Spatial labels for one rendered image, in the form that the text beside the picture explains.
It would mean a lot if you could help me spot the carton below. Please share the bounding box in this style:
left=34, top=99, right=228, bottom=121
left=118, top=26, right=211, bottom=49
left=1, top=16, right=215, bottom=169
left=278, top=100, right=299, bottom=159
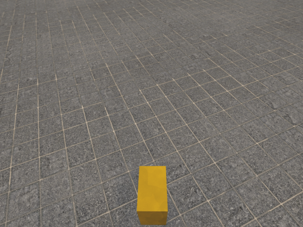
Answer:
left=137, top=166, right=168, bottom=225

